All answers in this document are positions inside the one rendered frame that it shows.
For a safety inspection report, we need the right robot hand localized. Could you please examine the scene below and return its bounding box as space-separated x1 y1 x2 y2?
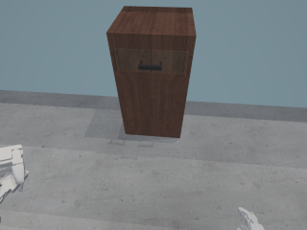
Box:
237 207 265 230

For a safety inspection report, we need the handle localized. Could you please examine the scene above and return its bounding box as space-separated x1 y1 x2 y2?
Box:
138 60 162 71

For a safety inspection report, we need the left robot hand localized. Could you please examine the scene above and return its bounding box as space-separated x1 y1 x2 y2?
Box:
0 145 29 204

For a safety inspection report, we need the cabinet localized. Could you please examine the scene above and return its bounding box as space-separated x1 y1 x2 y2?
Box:
106 6 197 138

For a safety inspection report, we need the drawer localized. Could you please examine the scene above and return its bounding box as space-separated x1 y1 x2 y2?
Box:
113 48 189 75

